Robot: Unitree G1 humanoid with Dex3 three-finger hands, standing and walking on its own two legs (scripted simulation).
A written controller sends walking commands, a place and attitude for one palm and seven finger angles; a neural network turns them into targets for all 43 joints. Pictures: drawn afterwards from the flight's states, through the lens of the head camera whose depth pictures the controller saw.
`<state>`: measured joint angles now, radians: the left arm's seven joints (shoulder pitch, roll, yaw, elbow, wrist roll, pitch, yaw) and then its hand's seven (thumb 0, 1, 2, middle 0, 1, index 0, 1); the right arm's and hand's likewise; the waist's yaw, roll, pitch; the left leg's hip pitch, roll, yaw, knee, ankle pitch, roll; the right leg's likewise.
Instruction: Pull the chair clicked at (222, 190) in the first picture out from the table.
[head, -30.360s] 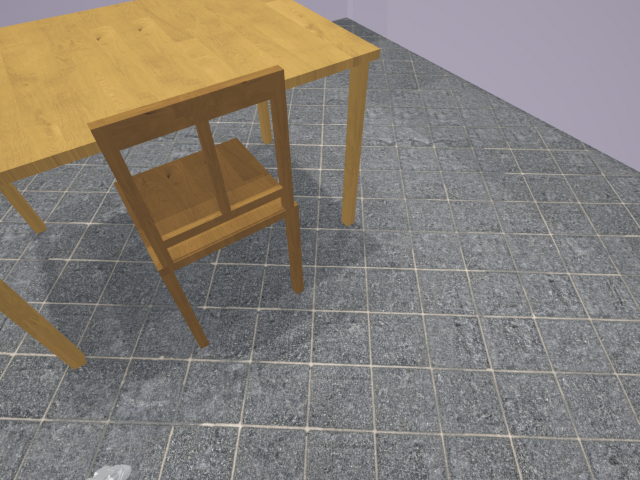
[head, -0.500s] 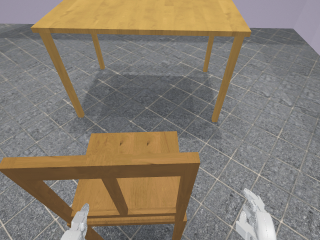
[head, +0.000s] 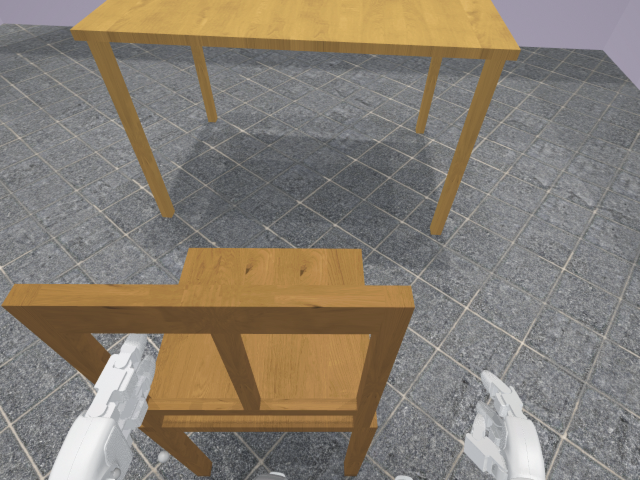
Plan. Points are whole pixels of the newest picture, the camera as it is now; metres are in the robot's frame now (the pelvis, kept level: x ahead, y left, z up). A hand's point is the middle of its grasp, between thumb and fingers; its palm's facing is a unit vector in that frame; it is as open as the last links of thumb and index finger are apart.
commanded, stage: draw the hand back to the body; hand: left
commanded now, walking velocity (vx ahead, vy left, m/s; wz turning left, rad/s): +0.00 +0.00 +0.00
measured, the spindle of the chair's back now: (240, 371) +0.26 +0.14 -0.03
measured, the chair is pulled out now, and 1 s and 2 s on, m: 0.72 0.72 0.71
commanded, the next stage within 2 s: step back with the hand held close in 1.20 s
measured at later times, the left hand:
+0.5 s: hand (105, 437) +0.15 +0.21 +0.10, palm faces +0.10 -0.88 -0.47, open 12.3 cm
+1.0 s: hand (91, 418) +0.16 +0.23 +0.11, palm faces +0.14 -0.82 -0.55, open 6.5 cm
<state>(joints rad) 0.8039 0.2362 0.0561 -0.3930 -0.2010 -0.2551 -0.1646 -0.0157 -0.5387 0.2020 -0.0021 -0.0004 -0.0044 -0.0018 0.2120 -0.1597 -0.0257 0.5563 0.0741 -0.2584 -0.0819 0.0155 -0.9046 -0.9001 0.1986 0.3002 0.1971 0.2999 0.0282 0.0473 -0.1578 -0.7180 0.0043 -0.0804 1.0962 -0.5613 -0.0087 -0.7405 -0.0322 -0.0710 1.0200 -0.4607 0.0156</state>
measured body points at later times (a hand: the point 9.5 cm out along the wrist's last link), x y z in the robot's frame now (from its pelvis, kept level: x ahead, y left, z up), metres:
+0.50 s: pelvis +0.02 -0.01 +0.06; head +0.02 -0.03 +0.51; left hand +0.14 +0.26 +0.13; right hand +0.21 -0.21 -0.02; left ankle -0.01 +0.12 -0.67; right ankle +0.03 -0.14 -0.67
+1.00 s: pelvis +0.04 -0.03 +0.06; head +0.05 -0.06 +0.51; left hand +0.15 +0.27 +0.14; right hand +0.25 -0.23 -0.02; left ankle -0.01 +0.12 -0.67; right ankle +0.03 -0.14 -0.67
